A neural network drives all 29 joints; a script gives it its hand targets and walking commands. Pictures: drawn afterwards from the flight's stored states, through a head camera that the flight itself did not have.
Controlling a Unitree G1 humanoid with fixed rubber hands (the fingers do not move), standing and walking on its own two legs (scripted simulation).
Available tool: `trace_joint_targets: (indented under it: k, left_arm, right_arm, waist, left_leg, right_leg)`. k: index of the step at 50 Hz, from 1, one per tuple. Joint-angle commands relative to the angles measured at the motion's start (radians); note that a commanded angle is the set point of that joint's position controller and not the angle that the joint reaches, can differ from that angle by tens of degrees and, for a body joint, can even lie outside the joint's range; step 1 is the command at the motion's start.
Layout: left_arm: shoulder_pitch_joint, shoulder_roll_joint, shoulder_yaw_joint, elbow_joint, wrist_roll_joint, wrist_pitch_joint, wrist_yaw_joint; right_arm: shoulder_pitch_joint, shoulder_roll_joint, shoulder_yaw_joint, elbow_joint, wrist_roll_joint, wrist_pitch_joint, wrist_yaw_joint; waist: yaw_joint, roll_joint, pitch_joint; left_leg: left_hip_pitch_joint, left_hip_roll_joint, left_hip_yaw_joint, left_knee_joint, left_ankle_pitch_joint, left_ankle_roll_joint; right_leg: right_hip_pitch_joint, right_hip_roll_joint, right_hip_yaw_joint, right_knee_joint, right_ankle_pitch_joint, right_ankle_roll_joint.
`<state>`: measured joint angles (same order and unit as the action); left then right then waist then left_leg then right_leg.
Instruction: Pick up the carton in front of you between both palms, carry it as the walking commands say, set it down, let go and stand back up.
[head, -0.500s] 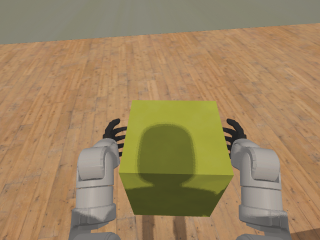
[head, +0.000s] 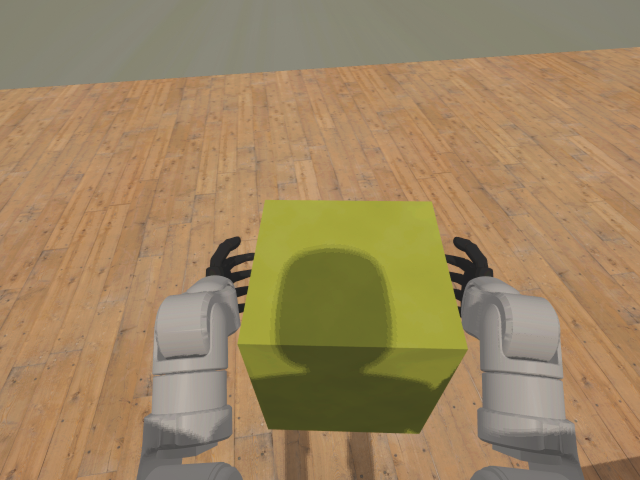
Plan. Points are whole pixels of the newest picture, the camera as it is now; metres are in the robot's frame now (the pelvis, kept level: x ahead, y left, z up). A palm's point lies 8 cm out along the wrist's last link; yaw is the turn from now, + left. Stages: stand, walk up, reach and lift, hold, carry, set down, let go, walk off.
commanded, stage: carry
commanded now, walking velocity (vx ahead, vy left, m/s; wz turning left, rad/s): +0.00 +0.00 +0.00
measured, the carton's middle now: (345, 321) +0.34 +0.00 +0.05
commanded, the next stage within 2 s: none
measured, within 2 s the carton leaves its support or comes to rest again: neither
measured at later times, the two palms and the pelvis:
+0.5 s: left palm (219, 292) +0.33 +0.15 +0.12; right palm (472, 292) +0.33 -0.15 +0.12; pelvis +0.01 +0.00 +0.00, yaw +0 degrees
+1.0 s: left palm (255, 222) +0.49 +0.13 +0.10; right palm (453, 226) +0.48 -0.17 +0.10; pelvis +0.15 +0.00 -0.01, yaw +1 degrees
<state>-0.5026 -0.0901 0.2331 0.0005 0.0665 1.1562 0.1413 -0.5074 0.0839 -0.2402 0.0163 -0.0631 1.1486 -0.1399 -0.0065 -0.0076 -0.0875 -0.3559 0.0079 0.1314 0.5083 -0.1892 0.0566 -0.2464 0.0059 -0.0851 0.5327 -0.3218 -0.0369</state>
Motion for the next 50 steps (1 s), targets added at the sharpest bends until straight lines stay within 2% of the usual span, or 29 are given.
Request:
trace_joint_targets:
  k: [1, 20, 21, 23, 24, 25, 27, 28, 30, 31, 32, 33, 34, 35, 36, 37, 38, 39, 41, 44, 45, 47, 48, 49, 50]
  left_arm:
    - [-0.628, -0.862, -0.625, -0.061, -0.270, -0.013, -0.100]
    - [-0.633, -0.866, -0.624, -0.056, -0.271, -0.013, -0.100]
    - [-0.631, -0.866, -0.624, -0.056, -0.273, -0.013, -0.100]
    - [-0.632, -0.867, -0.626, -0.056, -0.274, -0.013, -0.100]
    - [-0.634, -0.863, -0.625, -0.050, -0.271, -0.013, -0.099]
    - [-0.637, -0.856, -0.621, -0.042, -0.264, -0.012, -0.097]
    - [-0.633, -0.844, -0.612, -0.028, -0.254, -0.011, -0.092]
    - [-0.628, -0.843, -0.609, -0.021, -0.251, -0.012, -0.090]
    - [-0.635, -0.843, -0.614, -0.024, -0.257, -0.016, -0.088]
    - [-0.642, -0.849, -0.621, -0.031, -0.264, -0.018, -0.087]
    - [-0.643, -0.853, -0.625, -0.029, -0.269, -0.020, -0.087]
    - [-0.644, -0.858, -0.628, -0.027, -0.273, -0.021, -0.087]
    - [-0.649, -0.866, -0.632, -0.029, -0.280, -0.021, -0.087]
    - [-0.669, -0.865, -0.636, -0.031, -0.289, -0.023, -0.088]
    - [-0.672, -0.869, -0.635, -0.028, -0.294, -0.029, -0.088]
    - [-0.673, -0.882, -0.633, -0.036, -0.297, -0.036, -0.088]
    - [-0.668, -0.889, -0.626, -0.046, -0.296, -0.042, -0.088]
    - [-0.659, -0.896, -0.620, -0.058, -0.291, -0.046, -0.086]
    - [-0.640, -0.897, -0.623, -0.092, -0.279, -0.054, -0.081]
    - [-0.575, -0.845, -0.618, -0.118, -0.244, -0.055, -0.071]
    - [-0.544, -0.826, -0.612, -0.107, -0.224, -0.053, -0.071]
    - [-0.513, -0.802, -0.608, -0.122, -0.210, -0.049, -0.073]
    - [-0.487, -0.797, -0.603, -0.105, -0.197, -0.046, -0.074]
    - [-0.473, -0.780, -0.592, -0.102, -0.189, -0.045, -0.076]
    - [-0.480, -0.767, -0.585, -0.115, -0.188, -0.045, -0.079]
  right_arm:
    - [-0.631, 0.876, 0.630, -0.070, 0.282, -0.005, 0.107]
    - [-0.634, 0.877, 0.626, -0.065, 0.281, -0.005, 0.107]
    - [-0.636, 0.879, 0.627, -0.068, 0.282, -0.005, 0.107]
    - [-0.659, 0.881, 0.626, -0.071, 0.287, -0.004, 0.107]
    - [-0.663, 0.876, 0.624, -0.064, 0.285, -0.003, 0.106]
    - [-0.663, 0.869, 0.618, -0.052, 0.280, -0.001, 0.104]
    - [-0.650, 0.856, 0.605, -0.030, 0.268, 0.002, 0.100]
    - [-0.640, 0.851, 0.597, -0.019, 0.262, 0.002, 0.099]
    - [-0.616, 0.849, 0.581, 0.003, 0.250, -0.002, 0.097]
    - [-0.611, 0.849, 0.576, 0.007, 0.247, -0.005, 0.096]
    - [-0.606, 0.849, 0.571, 0.015, 0.244, -0.007, 0.095]
    - [-0.596, 0.845, 0.566, 0.024, 0.240, -0.009, 0.092]
    - [-0.577, 0.833, 0.559, 0.036, 0.233, -0.011, 0.088]
    - [-0.547, 0.829, 0.554, 0.053, 0.227, -0.015, 0.084]
    - [-0.552, 0.837, 0.561, 0.031, 0.234, -0.019, 0.085]
    - [-0.595, 0.847, 0.588, -0.018, 0.251, -0.027, 0.087]
    - [-0.652, 0.874, 0.624, -0.069, 0.279, -0.035, 0.091]
    - [-0.698, 0.898, 0.656, -0.113, 0.311, -0.044, 0.094]
    - [-0.738, 0.924, 0.706, -0.182, 0.357, -0.058, 0.099]
    - [-0.690, 0.903, 0.726, -0.198, 0.377, -0.060, 0.103]
    - [-0.672, 0.899, 0.729, -0.183, 0.372, -0.058, 0.105]
    - [-0.626, 0.895, 0.729, -0.161, 0.365, -0.057, 0.109]
    - [-0.593, 0.885, 0.715, -0.133, 0.352, -0.053, 0.111]
    - [-0.567, 0.872, 0.714, -0.102, 0.342, -0.049, 0.113]
    - [-0.557, 0.873, 0.712, -0.087, 0.338, -0.051, 0.115]
  waist:
    - [0.001, 0.005, -0.326]
    - [0.000, 0.008, -0.327]
    - [0.002, 0.014, -0.337]
    - [0.009, 0.018, -0.313]
    - [0.012, 0.007, -0.279]
    - [0.019, -0.012, -0.244]
    - [0.037, -0.084, -0.203]
    - [0.040, -0.114, -0.186]
    - [0.035, -0.112, -0.196]
    - [0.033, -0.098, -0.216]
    - [0.027, -0.079, -0.237]
    - [0.009, -0.021, -0.253]
    - [-0.025, 0.146, -0.269]
    - [-0.055, 0.290, -0.267]
    - [-0.077, 0.227, -0.240]
    - [-0.088, 0.127, -0.263]
    - [-0.082, 0.064, -0.283]
    - [-0.072, 0.051, -0.292]
    - [-0.060, 0.083, -0.303]
    - [-0.064, 0.107, -0.310]
    - [-0.063, 0.110, -0.323]
    - [-0.076, 0.103, -0.317]
    - [-0.105, 0.106, -0.303]
    - [-0.133, 0.089, -0.254]
    - [-0.146, 0.081, -0.230]
  left_leg:
    - [0.190, 0.135, -0.146, -0.048, 0.200, 0.029]
    - [0.193, 0.138, -0.150, -0.053, 0.207, 0.031]
    - [0.192, 0.130, -0.149, -0.065, 0.123, 0.034]
    - [0.149, 0.118, -0.167, -0.070, -0.197, 0.050]
    - [0.095, 0.117, -0.182, -0.063, -0.318, 0.051]
    - [0.033, 0.107, -0.176, -0.041, -0.359, 0.045]
    - [-0.060, 0.045, -0.086, 0.077, -0.252, 0.015]
    - [-0.090, 0.018, -0.041, 0.133, -0.204, 0.006]
    - [-0.106, 0.001, -0.018, 0.138, -0.227, 0.008]
    - [-0.079, 0.001, -0.021, 0.125, -0.201, 0.014]
    - [-0.014, 0.011, -0.045, 0.111, -0.188, 0.027]
    - [0.099, 0.052, -0.136, 0.070, -0.192, 0.058]
    - [0.269, 0.171, -0.355, -0.033, -0.115, 0.126]
    - [0.447, 0.314, -0.597, -0.105, 0.004, 0.224]
    - [0.490, 0.357, -0.671, -0.107, 0.113, 0.271]
    - [0.507, 0.353, -0.656, -0.079, 0.150, 0.278]
    - [0.499, 0.344, -0.610, -0.076, 0.132, 0.265]
    - [0.469, 0.322, -0.551, -0.086, 0.107, 0.242]
    - [0.407, 0.282, -0.457, -0.115, 0.088, 0.213]
    - [0.376, 0.239, -0.346, -0.115, 0.214, 0.180]
    - [0.396, 0.242, -0.312, -0.084, 0.299, 0.175]
    - [0.449, 0.226, -0.288, -0.034, 0.374, 0.163]
    - [0.585, 0.245, -0.348, -0.005, 0.357, 0.154]
    - [0.670, 0.238, -0.365, 0.031, 0.307, 0.164]
    - [0.694, 0.232, -0.376, 0.057, 0.302, 0.163]
  right_leg:
    - [0.047, -0.129, 0.115, -0.072, 0.217, -0.016]
    - [0.047, -0.128, 0.111, -0.071, 0.203, -0.014]
    - [0.049, -0.121, 0.107, -0.078, 0.126, -0.018]
    - [0.010, -0.102, 0.110, -0.069, -0.136, -0.047]
    - [-0.011, -0.109, 0.140, -0.086, -0.226, -0.067]
    - [-0.011, -0.124, 0.180, -0.115, -0.265, -0.088]
    - [0.033, -0.190, 0.276, -0.197, -0.243, -0.124]
    - [0.054, -0.231, 0.311, -0.203, -0.184, -0.142]
    - [0.088, -0.254, 0.310, -0.137, -0.028, -0.160]
    - [0.090, -0.244, 0.283, -0.079, 0.008, -0.150]
    - [0.047, -0.225, 0.249, -0.019, 0.007, -0.131]
    - [-0.064, -0.179, 0.188, 0.076, -0.014, -0.098]
    - [-0.254, -0.070, 0.056, 0.270, -0.024, -0.037]
    - [-0.487, 0.008, -0.001, 0.429, -0.209, 0.001]
    - [-0.602, -0.001, 0.058, 0.537, -0.338, -0.004]
    - [-0.635, -0.028, 0.091, 0.577, -0.315, -0.008]
    - [-0.637, -0.049, 0.101, 0.572, -0.268, -0.008]
    - [-0.611, -0.060, 0.102, 0.535, -0.223, -0.004]
    - [-0.538, -0.057, 0.073, 0.463, -0.123, 0.012]
    - [-0.462, -0.043, 0.036, 0.366, 0.018, 0.027]
    - [-0.463, -0.064, 0.043, 0.416, 0.150, 0.021]
    - [-0.507, -0.062, 0.039, 0.367, 0.187, 0.012]
    - [-0.654, -0.106, 0.124, 0.378, 0.249, 0.000]
    - [-0.801, -0.115, 0.139, 0.350, 0.273, -0.004]
    - [-0.852, -0.119, 0.141, 0.312, 0.291, -0.004]
